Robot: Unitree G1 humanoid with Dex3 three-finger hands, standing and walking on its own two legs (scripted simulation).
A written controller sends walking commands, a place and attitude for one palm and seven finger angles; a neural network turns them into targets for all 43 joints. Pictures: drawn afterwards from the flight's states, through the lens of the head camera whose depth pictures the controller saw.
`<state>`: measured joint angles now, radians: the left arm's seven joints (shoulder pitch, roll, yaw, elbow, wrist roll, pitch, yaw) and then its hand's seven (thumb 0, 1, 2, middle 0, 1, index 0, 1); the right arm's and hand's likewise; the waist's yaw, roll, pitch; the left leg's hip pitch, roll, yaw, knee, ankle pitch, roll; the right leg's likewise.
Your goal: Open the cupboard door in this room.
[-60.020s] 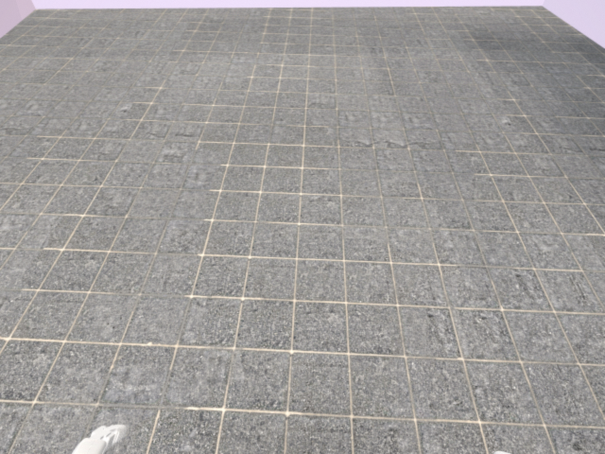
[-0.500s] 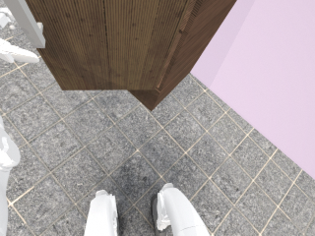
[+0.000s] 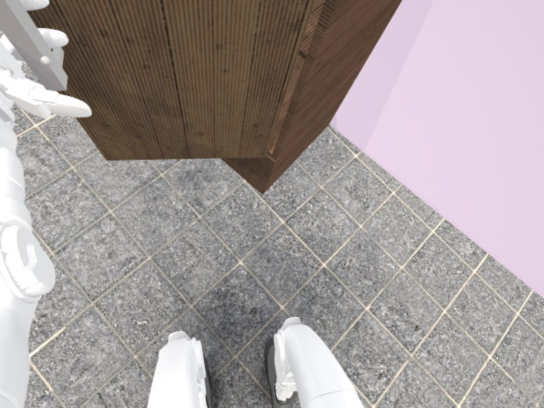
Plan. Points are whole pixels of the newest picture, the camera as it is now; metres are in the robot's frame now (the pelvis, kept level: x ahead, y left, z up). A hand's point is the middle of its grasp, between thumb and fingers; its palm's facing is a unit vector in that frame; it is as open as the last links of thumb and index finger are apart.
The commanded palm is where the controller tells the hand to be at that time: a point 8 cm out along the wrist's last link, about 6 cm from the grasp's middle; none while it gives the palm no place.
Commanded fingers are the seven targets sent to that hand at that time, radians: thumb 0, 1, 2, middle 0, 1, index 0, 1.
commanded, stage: slide the fingers in behind the handle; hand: left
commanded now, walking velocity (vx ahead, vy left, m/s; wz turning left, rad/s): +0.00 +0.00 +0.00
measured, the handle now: (31, 28) +0.60 +0.24 +0.06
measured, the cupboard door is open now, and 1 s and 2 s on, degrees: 46 46 70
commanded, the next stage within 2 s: close the thumb around the handle in 0.42 s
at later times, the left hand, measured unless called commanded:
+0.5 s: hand (48, 61) +0.55 +0.22 +0.06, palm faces +0.00 -1.00 -0.02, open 14.0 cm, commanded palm +0.54 +0.24 +0.06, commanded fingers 0.00 -0.50 0.30 -0.30 -1.20 -0.30 -1.20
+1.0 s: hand (48, 61) +0.56 +0.22 +0.06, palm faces +0.00 -1.00 -0.02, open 7.9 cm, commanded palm +0.54 +0.24 +0.06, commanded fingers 0.00 0.90 0.90 -0.40 -1.35 -0.40 -1.35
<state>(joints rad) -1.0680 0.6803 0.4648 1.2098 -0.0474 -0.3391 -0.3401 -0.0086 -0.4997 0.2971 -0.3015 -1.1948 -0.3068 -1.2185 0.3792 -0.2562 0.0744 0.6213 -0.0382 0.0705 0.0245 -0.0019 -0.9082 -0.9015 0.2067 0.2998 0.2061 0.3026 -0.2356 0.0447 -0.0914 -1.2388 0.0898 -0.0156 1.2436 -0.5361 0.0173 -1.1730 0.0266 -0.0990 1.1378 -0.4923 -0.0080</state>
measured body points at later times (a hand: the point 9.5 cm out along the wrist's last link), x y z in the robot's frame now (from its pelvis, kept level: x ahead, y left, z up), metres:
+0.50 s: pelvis +0.00 +0.00 +0.00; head +0.19 +0.03 +0.41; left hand +0.55 +0.27 +0.06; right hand -0.02 -0.26 -0.10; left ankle +0.01 +0.10 -0.63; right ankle +0.01 -0.12 -0.63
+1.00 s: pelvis -0.01 +0.00 +0.00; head +0.19 +0.04 +0.40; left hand +0.55 +0.27 +0.06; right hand -0.03 -0.25 -0.10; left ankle +0.01 +0.10 -0.63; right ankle +0.01 -0.12 -0.63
